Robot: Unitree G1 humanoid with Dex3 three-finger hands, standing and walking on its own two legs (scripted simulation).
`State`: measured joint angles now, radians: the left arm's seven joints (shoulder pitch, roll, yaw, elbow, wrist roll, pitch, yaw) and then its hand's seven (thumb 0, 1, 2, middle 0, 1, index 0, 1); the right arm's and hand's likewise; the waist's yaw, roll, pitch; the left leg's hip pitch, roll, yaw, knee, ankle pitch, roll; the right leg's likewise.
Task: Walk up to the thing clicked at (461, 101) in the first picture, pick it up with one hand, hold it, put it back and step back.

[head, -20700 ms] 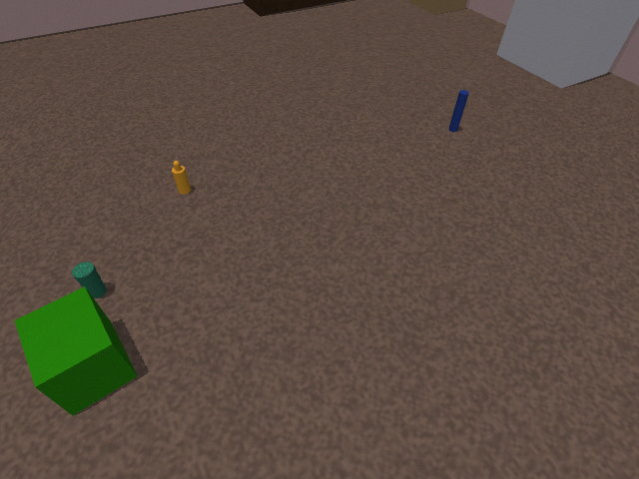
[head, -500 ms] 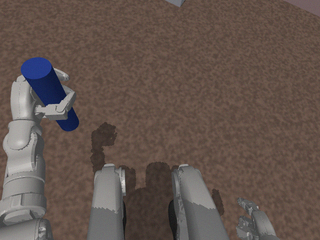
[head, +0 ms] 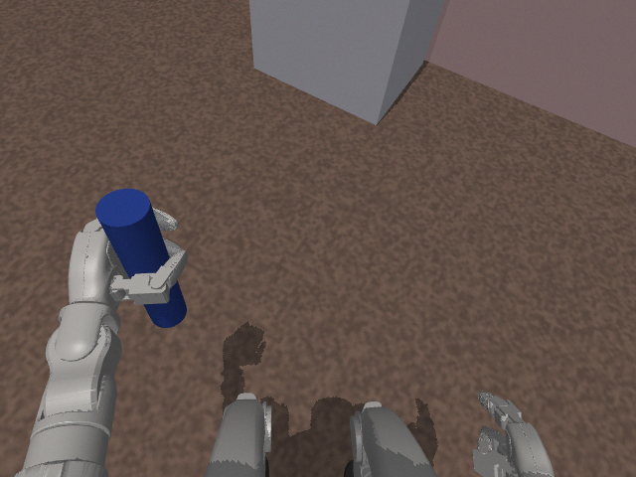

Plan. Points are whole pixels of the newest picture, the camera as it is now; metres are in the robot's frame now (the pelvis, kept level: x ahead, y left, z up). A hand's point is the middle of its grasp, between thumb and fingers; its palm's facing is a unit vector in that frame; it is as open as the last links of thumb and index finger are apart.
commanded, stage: lift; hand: left
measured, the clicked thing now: (150, 269) +0.37 +0.21 +0.01
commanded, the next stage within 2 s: hold in 0.86 s
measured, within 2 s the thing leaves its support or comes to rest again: neither
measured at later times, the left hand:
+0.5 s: hand (146, 232) +0.36 +0.18 +0.11, palm faces +0.06 -1.00 -0.02, open 6.8 cm
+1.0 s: hand (145, 218) +0.35 +0.18 +0.14, palm faces +0.04 -1.00 +0.00, open 6.8 cm
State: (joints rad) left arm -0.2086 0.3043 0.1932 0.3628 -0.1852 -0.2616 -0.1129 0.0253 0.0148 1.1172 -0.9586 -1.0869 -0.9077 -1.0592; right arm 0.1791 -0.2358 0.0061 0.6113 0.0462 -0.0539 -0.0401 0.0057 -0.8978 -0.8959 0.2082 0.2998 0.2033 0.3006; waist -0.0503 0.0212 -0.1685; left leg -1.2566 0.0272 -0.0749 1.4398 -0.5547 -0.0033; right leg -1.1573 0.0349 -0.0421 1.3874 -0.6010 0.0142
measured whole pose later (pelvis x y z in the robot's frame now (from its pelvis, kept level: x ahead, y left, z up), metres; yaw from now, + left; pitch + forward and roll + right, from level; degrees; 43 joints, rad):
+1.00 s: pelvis +0.03 +0.00 +0.09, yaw +1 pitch +9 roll -2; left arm -0.12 0.23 0.14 0.41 -0.19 -0.34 -0.14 0.03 0.02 1.11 -0.95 -1.09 -0.90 -1.06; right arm 0.23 -0.22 0.01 0.65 0.02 -0.06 -0.03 0.01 -0.91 -0.90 0.21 0.30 0.20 0.30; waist -0.03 0.01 -0.06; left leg -0.71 0.02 -0.04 0.98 -0.43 0.00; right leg -0.63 0.02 -0.01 0.93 -0.46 0.01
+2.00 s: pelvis +0.03 +0.00 +0.11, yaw +1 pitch +5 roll -2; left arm -0.11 0.22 0.13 0.41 -0.20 -0.32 -0.15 0.03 0.02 1.11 -0.95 -1.10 -0.90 -1.07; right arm 0.23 -0.23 0.01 0.66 0.02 -0.06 -0.03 0.01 -0.91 -0.90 0.21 0.30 0.20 0.30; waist -0.02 0.01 -0.04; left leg -0.58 0.02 -0.03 0.87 -0.38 0.00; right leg -0.50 0.02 0.00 0.83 -0.42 0.01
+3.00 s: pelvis +0.03 +0.00 +0.11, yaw +1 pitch +5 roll -2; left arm -0.15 0.21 0.13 0.46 -0.20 -0.34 -0.15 0.03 0.02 1.11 -0.95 -1.10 -0.90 -1.07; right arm 0.23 -0.23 0.01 0.67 0.02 -0.07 -0.03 0.01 -0.90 -0.90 0.21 0.30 0.20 0.30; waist -0.02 0.01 -0.04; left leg -0.58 0.02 -0.03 0.86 -0.38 0.00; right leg -0.50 0.02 0.00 0.82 -0.41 0.01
